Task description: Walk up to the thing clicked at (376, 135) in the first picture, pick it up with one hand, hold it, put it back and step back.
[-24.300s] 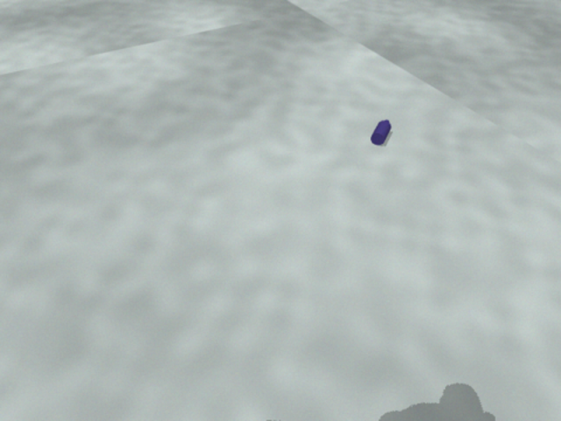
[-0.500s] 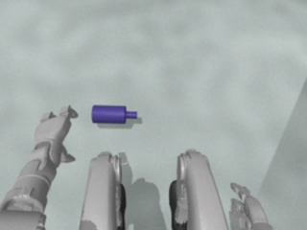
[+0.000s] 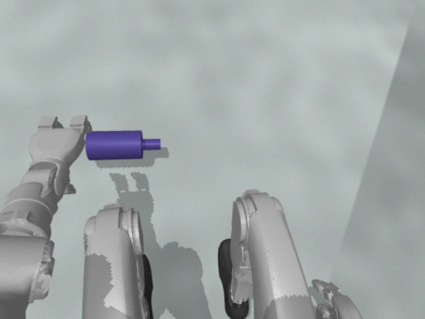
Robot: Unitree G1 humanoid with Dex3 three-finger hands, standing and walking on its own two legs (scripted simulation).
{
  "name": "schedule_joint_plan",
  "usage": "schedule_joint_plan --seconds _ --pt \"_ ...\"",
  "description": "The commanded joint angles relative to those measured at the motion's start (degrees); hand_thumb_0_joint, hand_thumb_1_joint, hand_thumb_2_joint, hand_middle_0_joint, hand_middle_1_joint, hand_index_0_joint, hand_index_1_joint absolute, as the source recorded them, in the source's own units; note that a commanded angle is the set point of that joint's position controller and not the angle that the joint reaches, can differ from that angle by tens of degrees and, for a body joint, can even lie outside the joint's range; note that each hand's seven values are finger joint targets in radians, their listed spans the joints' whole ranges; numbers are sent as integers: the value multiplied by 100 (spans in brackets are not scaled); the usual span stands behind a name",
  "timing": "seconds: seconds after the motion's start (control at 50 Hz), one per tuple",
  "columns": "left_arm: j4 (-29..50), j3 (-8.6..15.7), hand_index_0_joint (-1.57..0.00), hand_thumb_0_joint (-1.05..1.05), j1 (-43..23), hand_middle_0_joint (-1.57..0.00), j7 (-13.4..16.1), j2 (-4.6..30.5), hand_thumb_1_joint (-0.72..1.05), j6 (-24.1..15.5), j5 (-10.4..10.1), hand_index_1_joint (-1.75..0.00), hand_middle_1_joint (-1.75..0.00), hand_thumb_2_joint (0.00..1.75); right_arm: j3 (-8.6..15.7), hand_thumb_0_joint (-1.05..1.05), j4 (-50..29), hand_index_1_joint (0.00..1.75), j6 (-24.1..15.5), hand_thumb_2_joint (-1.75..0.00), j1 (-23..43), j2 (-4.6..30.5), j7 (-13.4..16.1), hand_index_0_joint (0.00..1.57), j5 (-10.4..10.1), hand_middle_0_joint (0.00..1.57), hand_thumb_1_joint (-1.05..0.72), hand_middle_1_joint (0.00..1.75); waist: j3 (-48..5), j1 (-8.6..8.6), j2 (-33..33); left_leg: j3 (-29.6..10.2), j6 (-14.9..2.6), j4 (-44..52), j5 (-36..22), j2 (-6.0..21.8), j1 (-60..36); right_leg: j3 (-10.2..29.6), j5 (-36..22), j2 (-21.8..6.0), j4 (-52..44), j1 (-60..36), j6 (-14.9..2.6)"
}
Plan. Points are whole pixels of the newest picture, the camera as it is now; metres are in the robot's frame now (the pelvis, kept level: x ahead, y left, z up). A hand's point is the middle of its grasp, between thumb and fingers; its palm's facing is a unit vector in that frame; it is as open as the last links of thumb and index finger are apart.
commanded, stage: rise first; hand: left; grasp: from above
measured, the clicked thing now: (125, 145) +0.52 +0.16 -0.34
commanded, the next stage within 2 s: none
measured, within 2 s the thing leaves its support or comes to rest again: neither
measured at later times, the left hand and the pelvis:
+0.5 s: hand (82, 154) +0.45 +0.23 -0.21, palm faces -0.47 -0.01 -0.88, open 13.8 cm; pelvis +0.01 +0.00 -0.03, yaw -1 degrees
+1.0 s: hand (88, 152) +0.47 +0.23 -0.23, palm faces -0.47 -0.01 -0.88, open 13.8 cm; pelvis +0.01 +0.00 -0.05, yaw -2 degrees
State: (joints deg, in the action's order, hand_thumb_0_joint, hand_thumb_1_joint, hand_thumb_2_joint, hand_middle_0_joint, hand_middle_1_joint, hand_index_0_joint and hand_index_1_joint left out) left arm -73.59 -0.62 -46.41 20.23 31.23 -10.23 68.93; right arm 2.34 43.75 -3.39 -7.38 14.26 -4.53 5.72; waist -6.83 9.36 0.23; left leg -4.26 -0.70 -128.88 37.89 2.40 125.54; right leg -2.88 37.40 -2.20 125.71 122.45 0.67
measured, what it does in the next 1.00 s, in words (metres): stands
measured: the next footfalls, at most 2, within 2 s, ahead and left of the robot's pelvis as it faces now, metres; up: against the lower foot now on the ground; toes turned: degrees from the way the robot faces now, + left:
none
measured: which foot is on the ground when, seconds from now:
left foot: down 0.00-1.00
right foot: down 0.00-1.00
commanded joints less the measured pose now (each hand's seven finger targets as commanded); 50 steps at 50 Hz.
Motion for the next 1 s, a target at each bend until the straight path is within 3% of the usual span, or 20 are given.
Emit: schedule_joint_plan --seconds 0.0,0.18,0.34,0.42,0.46,0.48,0.52,0.56,0.66,0.72,0.76,0.78,0.82,0.9,0.96,0.98 --pt "621 209 -7 0 -1874 -5 327 1218 -51 -49 104 -101 -104 98 396 0 -176 30 -43 -90 -919 1257 39 20 35 20 -90 30 -3567 47 1131 204 -57 1414 -446 -239 -2847 -384 -557 250 -1238 -1329 -310" --pt "278 213 -8 0 -2171 -5 483 1295 -51 -92 267 -102 -105 97 326 0 -102 30 -11 -90 -1030 1220 -24 20 140 20 -91 30 -3656 166 1104 302 -98 1039 -608 -250 -2551 -381 -723 287 -1044 -1395 -291" --pt "64 289 -9 0 -2309 -6 585 1398 -49 -54 223 -103 -106 95 250 0 -73 30 0 -90 -1117 1223 -59 20 200 20 -91 30 -3698 208 856 407 -173 754 -737 -249 -2096 -308 -952 303 -1027 -1710 -215" --pt "177 332 -9 0 -2475 -5 592 1496 -49 -40 253 -102 -106 96 243 0 -36 30 9 -90 -1207 1255 -72 20 200 20 -91 30 -3942 216 1106 350 -130 688 -962 -229 -2407 -362 -1135 318 -859 -1619 -254" --pt "-139 276 -8 0 -2372 -5 592 1374 -49 -32 237 -102 -105 96 213 0 -48 30 3 -90 -1201 1282 -108 20 236 20 -90 30 -3614 337 1005 327 -138 667 -840 -222 -2152 -408 -1045 319 -827 -1534 -252" --pt "-30 281 -9 0 -2421 -5 604 1459 -49 -49 227 -102 -106 96 197 0 -34 30 18 -90 -1154 1276 -93 20 214 20 -91 30 -3621 251 937 332 -161 662 -780 -225 -2111 -395 -1002 334 -857 -1507 -255" --pt "-110 308 -9 0 -2403 -5 589 1489 -49 -78 246 -103 -106 95 181 0 -52 30 12 -90 -1211 1295 -105 20 240 20 -91 30 -3574 315 993 347 -155 642 -735 -235 -2021 -398 -963 325 -830 -1585 -244" --pt "35 312 -8 0 -2512 -5 605 1510 -49 -86 258 -102 -106 96 170 0 -32 30 11 -90 -1214 1313 -111 20 243 20 -90 30 -3691 268 1134 343 -131 643 -779 -228 -2175 -416 -987 336 -800 -1494 -266" --pt "-237 263 -8 0 -2538 -5 658 1473 -49 -66 295 -102 -106 96 107 0 -27 30 -8 -90 -1229 1400 -144 20 254 20 -90 30 -3526 403 1126 274 -127 580 -805 -220 -2157 -497 -1044 355 -691 -1297 -275" --pt "-175 359 -9 0 -2524 -5 719 1648 -49 -71 303 -103 -106 95 98 0 -50 30 -21 -90 -1215 1414 -144 20 272 20 -91 30 -3560 304 1303 330 -120 555 -702 -229 -2038 -451 -937 342 -685 -1332 -277" --pt "-384 230 -8 0 -2487 -5 718 1415 -49 -47 276 -103 -106 95 69 0 -51 30 -39 -90 -1214 1374 -161 20 288 20 -90 30 -3308 454 1098 314 -138 504 -629 -227 -1884 -475 -891 357 -703 -1302 -260" --pt "-252 277 -8 0 -2621 -5 721 1447 -48 -49 272 -102 -105 95 63 0 -38 30 -52 -90 -1300 1427 -165 20 305 20 -90 30 -3403 516 1111 296 -138 484 -693 -227 -1954 -495 -959 341 -696 -1278 -252" --pt "-89 340 -8 0 -2667 -5 725 1671 -49 -58 288 -102 -106 96 68 0 -47 30 -54 -90 -1260 1437 -159 20 289 20 -90 30 -3610 385 1372 308 -121 495 -741 -227 -2051 -470 -985 336 -647 -1324 -270" --pt "-308 254 -8 0 -2620 -5 715 1470 -49 -16 261 -102 -105 96 52 0 -41 30 -65 -90 -1318 1438 -188 20 309 20 -90 30 -3434 514 1184 270 -119 466 -706 -211 -1962 -529 -962 354 -626 -1259 -268" --pt "-193 307 -8 0 -2624 -5 707 1613 -50 -10 268 -102 -105 97 31 0 -43 30 -73 -90 -1344 1457 -198 20 313 20 -90 30 -3540 482 1290 291 -120 400 -913 -215 -2093 -505 -1181 348 -605 -1395 -258" --pt "-76 325 -4 0 -2608 -6 715 1655 -58 -8 301 -100 -98 105 33 0 -31 30 -54 -90 -1349 1460 -187 20 303 20 -91 30 -3712 404 1341 290 -111 403 -1002 -213 -2159 -504 -1257 361 -591 -1451 -260"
